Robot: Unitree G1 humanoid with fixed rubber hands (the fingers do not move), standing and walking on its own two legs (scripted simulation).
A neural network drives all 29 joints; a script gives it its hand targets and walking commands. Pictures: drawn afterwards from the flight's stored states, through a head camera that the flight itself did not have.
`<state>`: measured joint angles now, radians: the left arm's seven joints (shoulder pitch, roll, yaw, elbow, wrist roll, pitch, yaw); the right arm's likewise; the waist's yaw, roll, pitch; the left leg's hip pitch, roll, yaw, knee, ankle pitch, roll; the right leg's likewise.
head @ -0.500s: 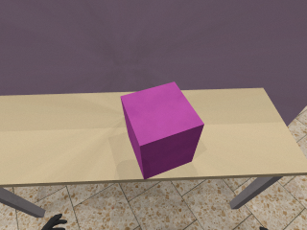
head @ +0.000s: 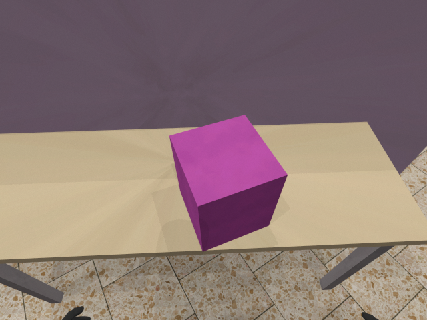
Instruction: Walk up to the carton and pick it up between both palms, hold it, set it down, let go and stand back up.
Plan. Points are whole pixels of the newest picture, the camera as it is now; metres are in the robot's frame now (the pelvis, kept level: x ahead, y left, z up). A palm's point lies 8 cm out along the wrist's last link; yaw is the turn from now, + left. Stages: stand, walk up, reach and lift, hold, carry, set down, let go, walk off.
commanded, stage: reach and lift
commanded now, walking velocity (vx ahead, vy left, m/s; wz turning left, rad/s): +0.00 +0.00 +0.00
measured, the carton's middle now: (223, 184) +0.41 -0.01 -0.02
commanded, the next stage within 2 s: none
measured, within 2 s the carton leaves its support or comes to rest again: neither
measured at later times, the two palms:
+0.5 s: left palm out of the picture +0.14 +0.22 -0.09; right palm (390, 319) +0.15 -0.31 -0.08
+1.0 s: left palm out of the picture +0.14 +0.19 -0.05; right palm (376, 307) +0.17 -0.27 -0.05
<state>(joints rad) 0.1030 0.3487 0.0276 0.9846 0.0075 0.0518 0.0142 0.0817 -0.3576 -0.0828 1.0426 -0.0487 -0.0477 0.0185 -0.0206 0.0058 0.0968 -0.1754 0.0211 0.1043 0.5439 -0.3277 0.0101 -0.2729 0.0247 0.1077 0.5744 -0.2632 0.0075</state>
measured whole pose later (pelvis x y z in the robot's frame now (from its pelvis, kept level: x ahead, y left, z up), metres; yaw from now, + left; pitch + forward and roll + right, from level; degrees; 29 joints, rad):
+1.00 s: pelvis +0.00 -0.04 +0.01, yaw +4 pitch -5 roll +1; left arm 0.26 0.14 0.03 0.39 0.01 0.09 0.13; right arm 0.26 -0.25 -0.05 0.63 0.05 -0.21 0.11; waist 0.02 -0.04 0.06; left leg -0.06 0.04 0.02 0.39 -0.24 -0.05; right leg -0.14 0.02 -0.02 0.44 -0.22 -0.04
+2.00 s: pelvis +0.01 -0.05 +0.01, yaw +4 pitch -4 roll +1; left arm 0.25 -0.01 -0.04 0.20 0.03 -0.07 0.25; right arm 0.16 -0.30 0.10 0.54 0.32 -0.35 0.15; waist 0.07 -0.05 0.03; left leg -0.09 0.06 0.01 0.41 -0.25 -0.07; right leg -0.18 0.04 -0.02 0.49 -0.25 -0.07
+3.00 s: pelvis +0.00 -0.05 +0.01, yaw +3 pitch +1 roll +0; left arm -0.20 -0.02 0.09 0.05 -0.02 0.44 0.22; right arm -0.38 -0.33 0.09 0.50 0.35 0.06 0.02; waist 0.12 0.00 0.01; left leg -0.16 0.07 0.02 0.33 -0.19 -0.07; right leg -0.23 0.07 0.01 0.35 -0.14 -0.06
